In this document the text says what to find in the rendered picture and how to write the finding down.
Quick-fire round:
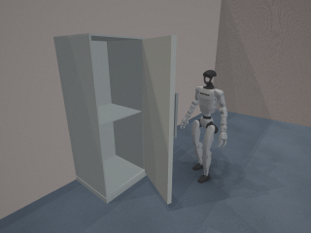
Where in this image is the handle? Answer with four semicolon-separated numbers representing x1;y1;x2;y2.
173;92;179;138

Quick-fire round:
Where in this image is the right robot forearm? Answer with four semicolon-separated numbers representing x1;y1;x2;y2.
185;103;196;118

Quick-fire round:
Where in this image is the left robot forearm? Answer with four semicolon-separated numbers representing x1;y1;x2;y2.
220;108;227;132

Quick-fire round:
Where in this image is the right robot upper arm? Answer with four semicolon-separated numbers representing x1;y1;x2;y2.
192;86;203;106

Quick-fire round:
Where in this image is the left robot shin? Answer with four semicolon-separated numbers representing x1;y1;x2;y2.
202;151;212;177

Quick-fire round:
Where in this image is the left robot hand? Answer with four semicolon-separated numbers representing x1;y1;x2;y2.
219;131;227;147

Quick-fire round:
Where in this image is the left robot upper arm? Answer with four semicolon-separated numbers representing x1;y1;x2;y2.
214;89;226;114

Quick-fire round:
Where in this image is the left robot foot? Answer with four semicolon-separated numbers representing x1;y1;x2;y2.
198;173;211;183

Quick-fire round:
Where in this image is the right robot hand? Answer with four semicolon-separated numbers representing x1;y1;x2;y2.
180;117;189;129

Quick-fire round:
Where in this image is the fridge door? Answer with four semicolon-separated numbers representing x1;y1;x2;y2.
142;35;177;205

